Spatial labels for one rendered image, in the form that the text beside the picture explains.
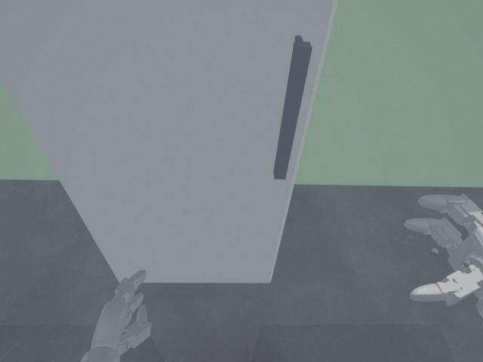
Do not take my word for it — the handle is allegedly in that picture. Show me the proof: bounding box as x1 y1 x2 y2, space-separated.
273 35 312 179

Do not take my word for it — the robot left forearm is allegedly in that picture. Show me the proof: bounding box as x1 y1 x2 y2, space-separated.
81 347 120 362

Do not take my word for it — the left robot hand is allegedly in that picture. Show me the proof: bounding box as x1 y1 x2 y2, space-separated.
91 270 152 355

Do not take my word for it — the fridge door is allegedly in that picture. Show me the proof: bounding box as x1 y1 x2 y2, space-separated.
0 0 334 283

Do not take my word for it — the right robot hand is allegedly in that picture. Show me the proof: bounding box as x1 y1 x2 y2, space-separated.
404 194 483 306

